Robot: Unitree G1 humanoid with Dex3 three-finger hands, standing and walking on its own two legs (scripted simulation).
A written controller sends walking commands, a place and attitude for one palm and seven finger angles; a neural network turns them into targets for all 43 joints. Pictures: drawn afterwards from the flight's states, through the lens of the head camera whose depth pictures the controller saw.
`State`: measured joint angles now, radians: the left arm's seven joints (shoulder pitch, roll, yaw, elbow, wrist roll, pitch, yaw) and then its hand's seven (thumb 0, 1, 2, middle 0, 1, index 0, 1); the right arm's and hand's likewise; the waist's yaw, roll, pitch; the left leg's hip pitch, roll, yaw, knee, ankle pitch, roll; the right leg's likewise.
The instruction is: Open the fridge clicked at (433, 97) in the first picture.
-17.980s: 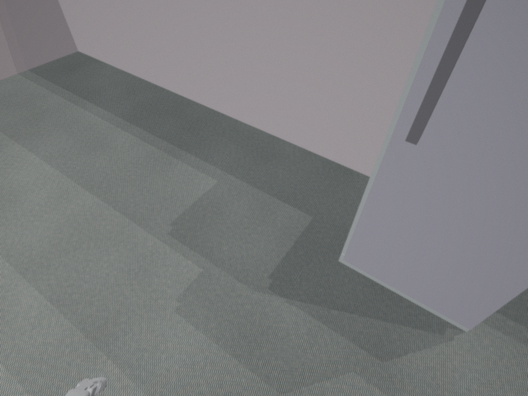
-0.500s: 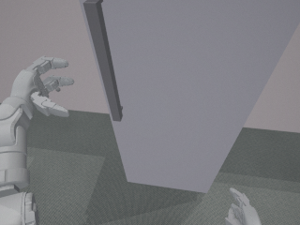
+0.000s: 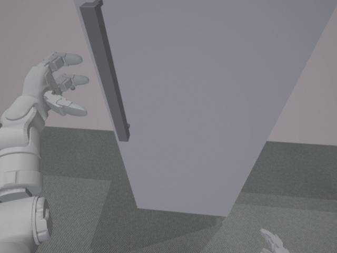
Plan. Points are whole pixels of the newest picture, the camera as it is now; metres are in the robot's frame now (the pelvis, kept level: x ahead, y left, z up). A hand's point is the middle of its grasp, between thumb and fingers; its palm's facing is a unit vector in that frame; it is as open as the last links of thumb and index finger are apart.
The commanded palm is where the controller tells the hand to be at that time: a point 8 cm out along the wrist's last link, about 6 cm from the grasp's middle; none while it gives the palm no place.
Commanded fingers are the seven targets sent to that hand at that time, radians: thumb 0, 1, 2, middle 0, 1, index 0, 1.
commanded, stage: move the hooked fingers beside the handle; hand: left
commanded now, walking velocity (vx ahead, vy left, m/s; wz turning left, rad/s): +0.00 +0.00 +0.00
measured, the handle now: (114, 84) +0.47 +0.16 +0.18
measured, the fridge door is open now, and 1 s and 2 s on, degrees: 0 0 0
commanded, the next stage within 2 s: none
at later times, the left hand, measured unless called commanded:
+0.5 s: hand (78, 93) +0.40 +0.23 +0.20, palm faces +0.00 -1.00 -0.03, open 14.0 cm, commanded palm +0.38 +0.28 +0.21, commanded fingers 0.00 -0.50 0.30 -0.30 -1.20 -0.30 -1.20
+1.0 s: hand (77, 89) +0.41 +0.23 +0.21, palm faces +0.01 -1.00 -0.04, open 14.0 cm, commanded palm +0.38 +0.27 +0.21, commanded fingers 0.00 -0.50 0.30 -0.30 -1.20 -0.30 -1.20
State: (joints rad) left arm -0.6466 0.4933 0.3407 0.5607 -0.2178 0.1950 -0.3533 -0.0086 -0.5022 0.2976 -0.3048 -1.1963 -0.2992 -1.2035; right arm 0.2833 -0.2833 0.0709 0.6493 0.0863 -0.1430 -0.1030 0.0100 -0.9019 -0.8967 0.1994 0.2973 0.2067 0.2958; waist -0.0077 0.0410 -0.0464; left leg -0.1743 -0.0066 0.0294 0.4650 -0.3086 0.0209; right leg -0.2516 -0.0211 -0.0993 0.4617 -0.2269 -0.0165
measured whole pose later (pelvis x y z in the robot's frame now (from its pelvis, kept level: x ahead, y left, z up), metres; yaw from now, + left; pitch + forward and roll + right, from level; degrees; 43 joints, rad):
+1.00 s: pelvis -0.01 +0.00 +0.00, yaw +0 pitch +1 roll +0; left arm -0.71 0.50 0.34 0.71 -0.19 0.09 -0.34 -0.01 -0.50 0.30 -0.30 -1.20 -0.30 -1.20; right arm 0.31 -0.29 0.06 0.64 0.08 -0.12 -0.10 0.01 -0.90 -0.90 0.20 0.30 0.21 0.30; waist -0.03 0.03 -0.03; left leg -0.20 0.00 0.03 0.47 -0.30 0.02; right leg -0.28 -0.02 -0.09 0.46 -0.21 -0.02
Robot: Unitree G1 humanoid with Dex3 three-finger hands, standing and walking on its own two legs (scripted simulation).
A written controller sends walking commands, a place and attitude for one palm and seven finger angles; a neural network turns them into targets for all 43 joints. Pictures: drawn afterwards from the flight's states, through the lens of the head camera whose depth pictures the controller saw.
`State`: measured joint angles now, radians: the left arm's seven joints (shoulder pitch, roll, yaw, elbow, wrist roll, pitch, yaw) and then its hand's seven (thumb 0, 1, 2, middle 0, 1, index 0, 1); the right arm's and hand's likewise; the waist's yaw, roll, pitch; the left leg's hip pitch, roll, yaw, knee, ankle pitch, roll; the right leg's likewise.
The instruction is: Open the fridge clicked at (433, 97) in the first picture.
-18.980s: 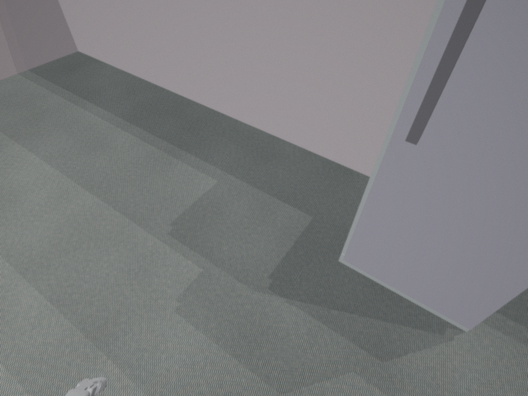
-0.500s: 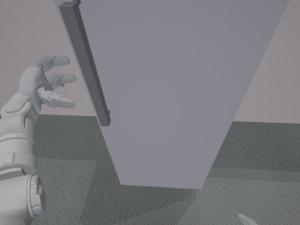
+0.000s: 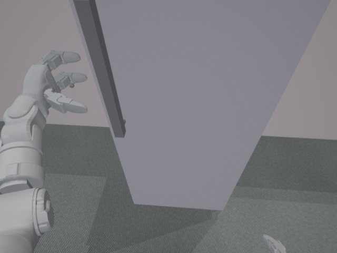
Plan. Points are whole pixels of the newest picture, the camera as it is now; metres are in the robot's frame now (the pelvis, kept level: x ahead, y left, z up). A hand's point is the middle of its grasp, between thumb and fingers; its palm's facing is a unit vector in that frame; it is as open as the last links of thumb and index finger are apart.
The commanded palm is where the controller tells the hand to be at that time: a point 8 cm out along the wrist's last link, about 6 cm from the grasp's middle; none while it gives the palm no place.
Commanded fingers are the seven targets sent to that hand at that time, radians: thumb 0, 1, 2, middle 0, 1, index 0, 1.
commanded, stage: move the hooked fingers beside the handle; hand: left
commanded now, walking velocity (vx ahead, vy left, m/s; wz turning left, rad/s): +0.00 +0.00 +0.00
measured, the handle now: (109, 79) +0.48 +0.17 +0.18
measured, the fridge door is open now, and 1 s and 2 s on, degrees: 0 0 0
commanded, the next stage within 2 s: none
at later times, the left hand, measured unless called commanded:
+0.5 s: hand (64, 84) +0.41 +0.25 +0.21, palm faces +0.03 -1.00 -0.03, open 14.0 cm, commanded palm +0.39 +0.29 +0.21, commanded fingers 0.00 -0.50 0.30 -0.30 -1.20 -0.30 -1.20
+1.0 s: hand (72, 87) +0.41 +0.23 +0.20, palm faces +0.02 -1.00 -0.03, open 14.0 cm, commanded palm +0.39 +0.28 +0.22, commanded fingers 0.00 -0.50 0.30 -0.30 -1.20 -0.30 -1.20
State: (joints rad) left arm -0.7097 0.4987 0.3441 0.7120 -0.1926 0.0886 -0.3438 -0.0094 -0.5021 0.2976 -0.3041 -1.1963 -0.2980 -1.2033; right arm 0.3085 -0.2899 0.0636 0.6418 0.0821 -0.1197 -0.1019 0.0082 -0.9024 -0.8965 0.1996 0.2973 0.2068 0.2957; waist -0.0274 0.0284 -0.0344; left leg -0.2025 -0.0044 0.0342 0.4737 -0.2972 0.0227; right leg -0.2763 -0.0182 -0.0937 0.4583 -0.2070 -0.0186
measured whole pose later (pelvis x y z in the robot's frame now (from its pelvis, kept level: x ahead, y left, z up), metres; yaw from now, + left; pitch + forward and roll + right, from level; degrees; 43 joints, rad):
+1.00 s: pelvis +0.01 +0.00 +0.00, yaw +0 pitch +2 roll +0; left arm -0.65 0.49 0.36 0.64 -0.20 0.11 -0.34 -0.01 -0.50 0.30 -0.30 -1.20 -0.30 -1.20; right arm 0.30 -0.28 0.06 0.62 0.08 -0.09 -0.10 0.01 -0.90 -0.90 0.20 0.30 0.21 0.30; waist -0.02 0.04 -0.04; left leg -0.19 0.00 0.04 0.46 -0.30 0.02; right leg -0.27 -0.02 -0.08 0.45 -0.21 -0.02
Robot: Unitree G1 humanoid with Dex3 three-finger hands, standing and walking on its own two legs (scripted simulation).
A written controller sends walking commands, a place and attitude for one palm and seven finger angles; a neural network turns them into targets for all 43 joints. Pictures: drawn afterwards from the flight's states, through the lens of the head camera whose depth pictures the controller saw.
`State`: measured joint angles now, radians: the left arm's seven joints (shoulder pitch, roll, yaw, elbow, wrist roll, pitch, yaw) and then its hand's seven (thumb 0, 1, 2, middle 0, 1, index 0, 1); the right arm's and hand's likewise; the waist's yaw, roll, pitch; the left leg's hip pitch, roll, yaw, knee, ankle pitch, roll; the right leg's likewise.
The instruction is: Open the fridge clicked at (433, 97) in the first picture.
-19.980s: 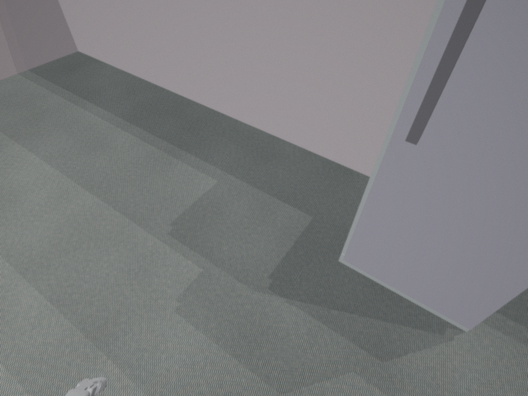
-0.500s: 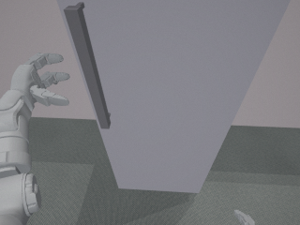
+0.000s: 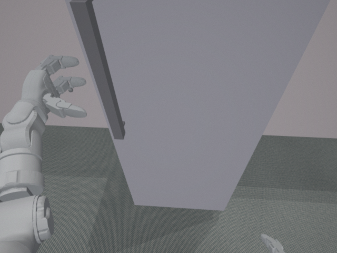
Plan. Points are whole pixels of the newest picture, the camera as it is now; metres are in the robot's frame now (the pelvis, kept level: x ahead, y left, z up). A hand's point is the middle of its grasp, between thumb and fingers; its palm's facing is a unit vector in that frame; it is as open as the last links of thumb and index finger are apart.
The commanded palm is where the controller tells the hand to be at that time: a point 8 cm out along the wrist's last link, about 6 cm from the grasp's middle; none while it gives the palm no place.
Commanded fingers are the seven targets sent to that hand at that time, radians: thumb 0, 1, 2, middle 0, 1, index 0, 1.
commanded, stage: move the hooked fingers beside the handle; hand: left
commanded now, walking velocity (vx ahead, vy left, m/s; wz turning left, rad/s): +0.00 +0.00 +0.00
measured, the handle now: (108, 81) +0.47 +0.17 +0.18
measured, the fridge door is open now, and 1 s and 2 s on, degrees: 0 0 0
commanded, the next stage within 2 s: feel for the door with the fingertips in 1.72 s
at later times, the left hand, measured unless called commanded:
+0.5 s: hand (65, 84) +0.41 +0.24 +0.21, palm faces +0.04 -1.00 -0.03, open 14.0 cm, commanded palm +0.39 +0.29 +0.21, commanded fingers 0.00 -0.50 0.30 -0.30 -1.20 -0.30 -1.20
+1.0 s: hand (73, 84) +0.43 +0.23 +0.20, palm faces -0.02 -1.00 +0.00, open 14.0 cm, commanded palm +0.40 +0.29 +0.21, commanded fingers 0.00 -0.50 0.30 -0.30 -1.20 -0.30 -1.20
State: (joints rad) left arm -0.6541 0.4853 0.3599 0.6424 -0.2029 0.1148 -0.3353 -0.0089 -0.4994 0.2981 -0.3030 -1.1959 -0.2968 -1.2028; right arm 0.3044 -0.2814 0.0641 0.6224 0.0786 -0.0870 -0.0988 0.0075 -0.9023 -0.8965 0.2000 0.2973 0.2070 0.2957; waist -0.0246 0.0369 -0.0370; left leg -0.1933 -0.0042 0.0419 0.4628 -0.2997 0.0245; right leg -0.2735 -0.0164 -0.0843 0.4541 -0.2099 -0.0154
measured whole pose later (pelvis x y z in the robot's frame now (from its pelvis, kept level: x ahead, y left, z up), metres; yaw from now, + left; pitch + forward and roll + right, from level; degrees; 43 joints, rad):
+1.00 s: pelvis +0.01 +0.01 +0.00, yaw -1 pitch +3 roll -1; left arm -0.67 0.50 0.37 0.67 -0.22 0.12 -0.37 -0.01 -0.50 0.30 -0.30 -1.20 -0.30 -1.20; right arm 0.35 -0.29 0.05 0.64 0.08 -0.08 -0.09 0.01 -0.90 -0.90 0.20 0.30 0.21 0.30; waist -0.04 0.04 -0.06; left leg -0.20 0.00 0.05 0.47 -0.32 0.03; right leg -0.28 -0.01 -0.07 0.45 -0.22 -0.01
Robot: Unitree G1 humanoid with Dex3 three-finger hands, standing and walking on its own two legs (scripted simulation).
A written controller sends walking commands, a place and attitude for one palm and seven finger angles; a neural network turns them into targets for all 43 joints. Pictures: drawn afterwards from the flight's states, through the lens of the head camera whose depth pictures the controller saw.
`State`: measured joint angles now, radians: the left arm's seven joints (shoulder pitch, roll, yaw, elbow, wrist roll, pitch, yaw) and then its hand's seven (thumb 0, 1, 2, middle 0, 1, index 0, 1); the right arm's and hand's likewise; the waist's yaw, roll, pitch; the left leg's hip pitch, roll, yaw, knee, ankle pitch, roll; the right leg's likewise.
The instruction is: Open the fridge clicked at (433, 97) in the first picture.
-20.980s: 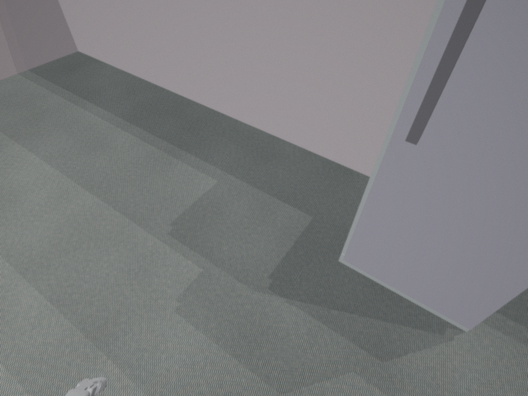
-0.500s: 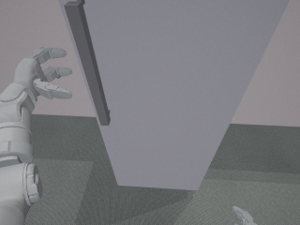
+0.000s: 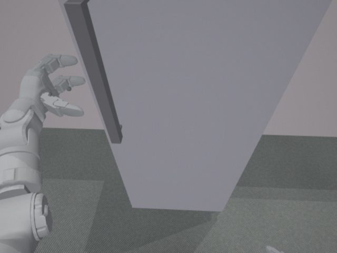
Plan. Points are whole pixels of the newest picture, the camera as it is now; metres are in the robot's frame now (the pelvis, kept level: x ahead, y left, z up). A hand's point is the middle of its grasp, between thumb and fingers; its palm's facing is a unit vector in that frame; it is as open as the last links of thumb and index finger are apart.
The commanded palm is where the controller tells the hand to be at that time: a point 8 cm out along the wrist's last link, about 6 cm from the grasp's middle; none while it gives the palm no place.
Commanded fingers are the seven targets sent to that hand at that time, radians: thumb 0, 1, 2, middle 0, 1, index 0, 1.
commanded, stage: move the hooked fingers beside the handle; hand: left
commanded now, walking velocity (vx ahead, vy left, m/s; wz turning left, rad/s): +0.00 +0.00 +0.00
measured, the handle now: (104, 84) +0.45 +0.17 +0.18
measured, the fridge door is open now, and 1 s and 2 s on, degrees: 0 0 0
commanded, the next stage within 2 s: feel for the door with the fingertips in 0.72 s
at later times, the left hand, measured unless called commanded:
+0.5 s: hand (68, 92) +0.40 +0.23 +0.20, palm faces +0.04 -1.00 -0.03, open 14.0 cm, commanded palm +0.37 +0.28 +0.21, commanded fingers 0.00 -0.50 0.30 -0.30 -1.20 -0.30 -1.20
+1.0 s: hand (80, 88) +0.39 +0.20 +0.22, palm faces -0.01 -1.00 +0.00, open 14.0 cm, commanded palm +0.37 +0.25 +0.21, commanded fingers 0.00 -0.50 0.30 -0.30 -1.20 -0.30 -1.20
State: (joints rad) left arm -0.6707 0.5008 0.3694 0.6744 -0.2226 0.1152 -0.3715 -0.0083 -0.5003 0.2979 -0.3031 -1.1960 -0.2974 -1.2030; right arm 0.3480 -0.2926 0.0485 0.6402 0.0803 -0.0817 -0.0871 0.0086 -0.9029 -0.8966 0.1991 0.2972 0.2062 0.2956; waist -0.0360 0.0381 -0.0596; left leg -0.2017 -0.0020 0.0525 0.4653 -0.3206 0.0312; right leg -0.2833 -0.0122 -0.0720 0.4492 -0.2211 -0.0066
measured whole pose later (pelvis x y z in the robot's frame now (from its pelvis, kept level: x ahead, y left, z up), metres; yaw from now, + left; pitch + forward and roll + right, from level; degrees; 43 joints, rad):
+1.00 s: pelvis -0.02 -0.01 +0.00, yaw +1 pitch +1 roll +0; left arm -0.71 0.44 0.29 0.65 -0.22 0.15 -0.29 -0.01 -0.50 0.30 -0.30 -1.20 -0.30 -1.20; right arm 0.28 -0.28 0.07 0.66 0.09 -0.09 -0.10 0.01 -0.90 -0.90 0.20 0.30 0.21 0.30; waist -0.03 0.03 -0.05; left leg -0.19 0.00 0.03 0.46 -0.29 0.02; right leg -0.27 -0.02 -0.09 0.45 -0.21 -0.02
